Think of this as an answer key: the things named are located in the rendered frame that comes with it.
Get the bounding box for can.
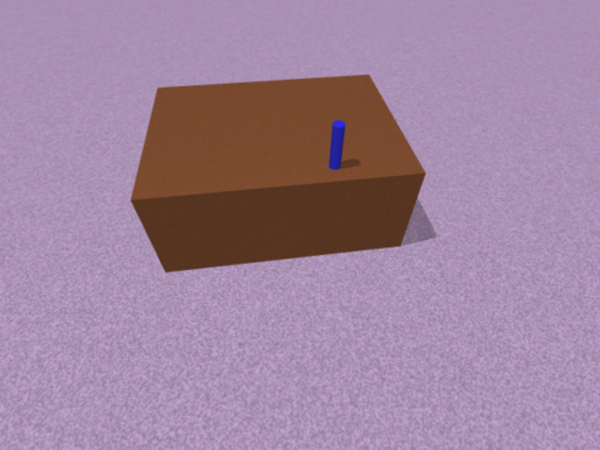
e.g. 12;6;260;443
329;120;345;170

